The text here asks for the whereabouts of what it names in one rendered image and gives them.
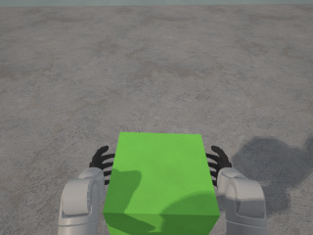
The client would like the left robot hand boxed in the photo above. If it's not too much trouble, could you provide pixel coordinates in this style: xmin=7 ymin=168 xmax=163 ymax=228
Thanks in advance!
xmin=89 ymin=145 xmax=115 ymax=185

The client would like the robot right forearm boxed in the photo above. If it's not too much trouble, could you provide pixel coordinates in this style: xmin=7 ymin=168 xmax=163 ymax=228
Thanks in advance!
xmin=216 ymin=167 xmax=268 ymax=235

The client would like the robot left forearm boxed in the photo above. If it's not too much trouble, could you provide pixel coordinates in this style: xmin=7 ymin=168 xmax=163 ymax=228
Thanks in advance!
xmin=58 ymin=166 xmax=106 ymax=235

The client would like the right robot hand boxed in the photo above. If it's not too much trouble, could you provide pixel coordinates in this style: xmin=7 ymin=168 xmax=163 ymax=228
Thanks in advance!
xmin=205 ymin=145 xmax=232 ymax=186

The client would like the carton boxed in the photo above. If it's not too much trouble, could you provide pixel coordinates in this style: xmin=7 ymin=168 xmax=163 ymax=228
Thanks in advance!
xmin=103 ymin=131 xmax=220 ymax=235

